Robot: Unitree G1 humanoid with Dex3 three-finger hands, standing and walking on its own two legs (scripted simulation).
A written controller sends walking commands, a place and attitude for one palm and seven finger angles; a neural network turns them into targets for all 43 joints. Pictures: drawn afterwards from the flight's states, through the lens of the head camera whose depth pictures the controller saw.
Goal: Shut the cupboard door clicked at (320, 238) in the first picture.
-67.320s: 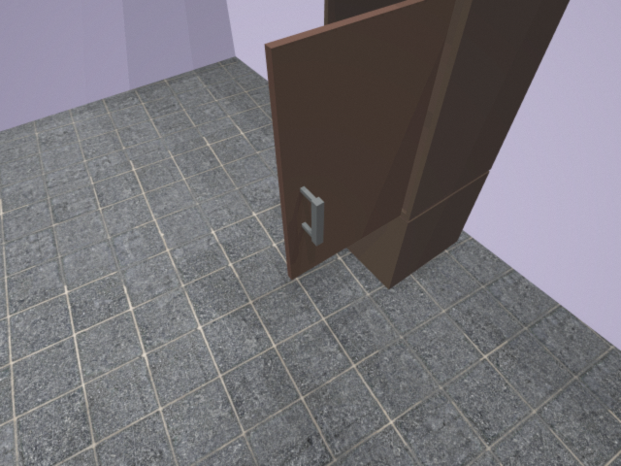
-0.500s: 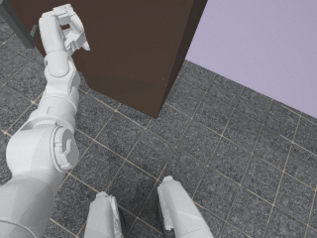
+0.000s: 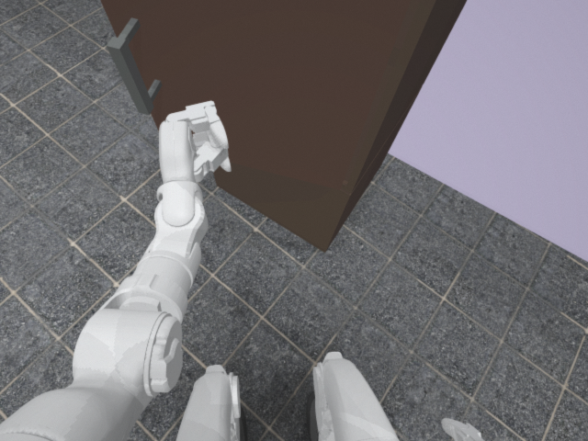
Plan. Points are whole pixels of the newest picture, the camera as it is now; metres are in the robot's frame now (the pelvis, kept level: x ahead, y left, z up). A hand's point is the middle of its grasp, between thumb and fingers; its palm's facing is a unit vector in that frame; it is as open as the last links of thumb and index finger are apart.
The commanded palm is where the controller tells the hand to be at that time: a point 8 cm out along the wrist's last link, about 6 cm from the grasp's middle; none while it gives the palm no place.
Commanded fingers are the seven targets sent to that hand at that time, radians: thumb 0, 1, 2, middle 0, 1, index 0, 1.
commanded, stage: draw the hand back to the body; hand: left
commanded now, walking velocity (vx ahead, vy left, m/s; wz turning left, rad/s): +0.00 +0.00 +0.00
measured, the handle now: (139, 69) +0.65 +0.18 +0.03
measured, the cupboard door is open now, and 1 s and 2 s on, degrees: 18 18 18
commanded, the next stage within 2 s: step back with the hand held close in 1.64 s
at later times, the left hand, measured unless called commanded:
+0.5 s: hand (138, 170) +0.40 +0.12 +0.14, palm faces +0.04 -1.00 -0.04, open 3.1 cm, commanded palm +0.35 +0.18 +0.14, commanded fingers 0.00 0.90 0.90 -1.22 -1.41 -1.22 -1.41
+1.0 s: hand out of the picture +0.29 +0.22 +0.23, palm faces +0.28 -0.91 -0.30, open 4.1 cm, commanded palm +0.24 +0.27 +0.25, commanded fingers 0.00 0.90 0.90 -0.53 -0.66 -0.53 -0.66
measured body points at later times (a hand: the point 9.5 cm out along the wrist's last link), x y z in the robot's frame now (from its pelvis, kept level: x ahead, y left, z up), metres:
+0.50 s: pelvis +0.01 +0.00 +0.07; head +0.09 -0.01 +0.52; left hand +0.39 +0.18 +0.14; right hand +0.09 -0.26 -0.05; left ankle +0.02 +0.12 -0.61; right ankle +0.02 -0.11 -0.61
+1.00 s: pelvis +0.05 +0.01 +0.13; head +0.04 -0.02 +0.58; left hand +0.27 +0.27 +0.25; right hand +0.26 -0.19 +0.05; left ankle +0.02 +0.12 -0.61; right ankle +0.02 -0.11 -0.61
